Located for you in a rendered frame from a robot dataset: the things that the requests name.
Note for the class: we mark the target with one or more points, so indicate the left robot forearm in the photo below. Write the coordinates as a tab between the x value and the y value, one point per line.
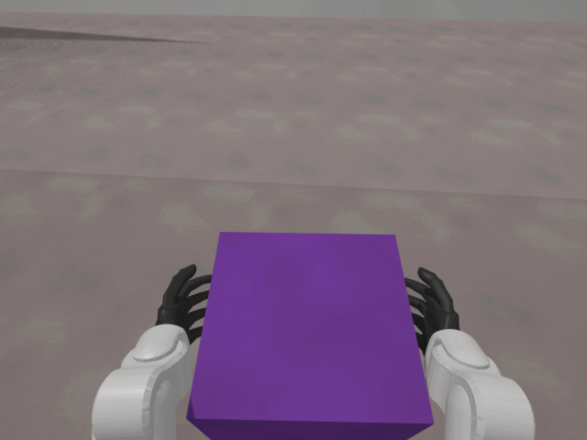
138	401

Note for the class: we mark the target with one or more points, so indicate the robot right hand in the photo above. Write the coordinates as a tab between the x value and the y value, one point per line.
438	309

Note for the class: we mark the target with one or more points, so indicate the carton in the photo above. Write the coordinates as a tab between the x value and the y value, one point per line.
308	337

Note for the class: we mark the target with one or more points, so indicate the robot left hand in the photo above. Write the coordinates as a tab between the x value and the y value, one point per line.
176	305

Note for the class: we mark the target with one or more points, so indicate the right robot forearm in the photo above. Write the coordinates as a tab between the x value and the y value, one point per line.
477	401

